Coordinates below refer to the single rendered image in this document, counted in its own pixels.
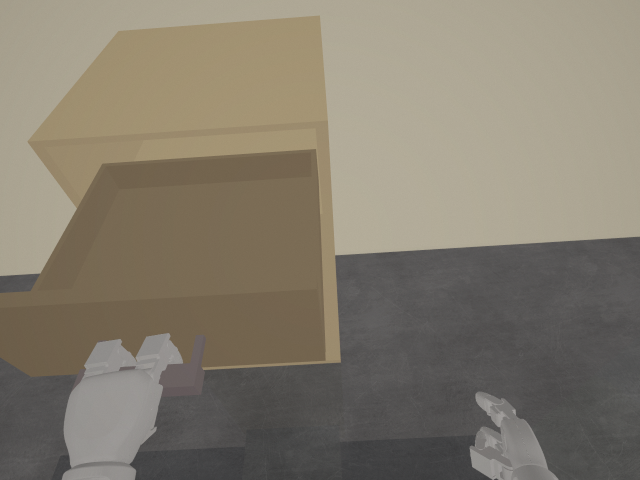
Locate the handle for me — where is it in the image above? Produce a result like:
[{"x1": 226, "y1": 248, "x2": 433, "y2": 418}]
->
[{"x1": 71, "y1": 335, "x2": 206, "y2": 397}]

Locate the cabinet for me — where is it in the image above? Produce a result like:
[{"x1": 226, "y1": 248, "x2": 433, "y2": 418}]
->
[{"x1": 27, "y1": 16, "x2": 341, "y2": 370}]

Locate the drawer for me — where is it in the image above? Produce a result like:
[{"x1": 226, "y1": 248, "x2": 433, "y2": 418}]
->
[{"x1": 0, "y1": 149, "x2": 326, "y2": 377}]

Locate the right robot hand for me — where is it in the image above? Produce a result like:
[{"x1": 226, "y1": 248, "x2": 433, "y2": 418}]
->
[{"x1": 470, "y1": 392, "x2": 548, "y2": 480}]

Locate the left robot hand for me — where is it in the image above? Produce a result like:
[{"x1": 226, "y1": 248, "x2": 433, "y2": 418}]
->
[{"x1": 64, "y1": 333, "x2": 183, "y2": 468}]

